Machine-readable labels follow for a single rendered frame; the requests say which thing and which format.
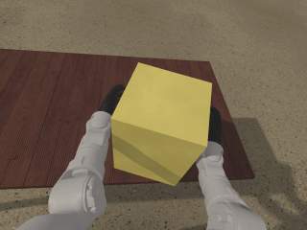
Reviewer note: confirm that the robot right forearm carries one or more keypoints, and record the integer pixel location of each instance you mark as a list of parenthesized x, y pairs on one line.
[(215, 186)]

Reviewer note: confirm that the robot left upper arm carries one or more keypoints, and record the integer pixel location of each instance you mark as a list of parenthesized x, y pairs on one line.
[(73, 205)]

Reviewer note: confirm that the robot right hand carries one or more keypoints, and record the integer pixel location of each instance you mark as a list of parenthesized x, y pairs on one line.
[(215, 129)]

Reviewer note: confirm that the robot left forearm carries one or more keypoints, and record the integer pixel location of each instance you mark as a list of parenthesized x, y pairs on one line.
[(92, 151)]

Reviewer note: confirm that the table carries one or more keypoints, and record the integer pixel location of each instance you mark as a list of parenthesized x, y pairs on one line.
[(46, 99)]

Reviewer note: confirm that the carton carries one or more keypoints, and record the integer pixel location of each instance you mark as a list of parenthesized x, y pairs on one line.
[(160, 126)]

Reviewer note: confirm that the robot right upper arm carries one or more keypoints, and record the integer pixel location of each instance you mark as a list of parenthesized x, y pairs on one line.
[(227, 216)]

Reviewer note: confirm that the robot left hand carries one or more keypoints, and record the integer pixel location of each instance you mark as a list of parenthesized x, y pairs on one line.
[(109, 103)]

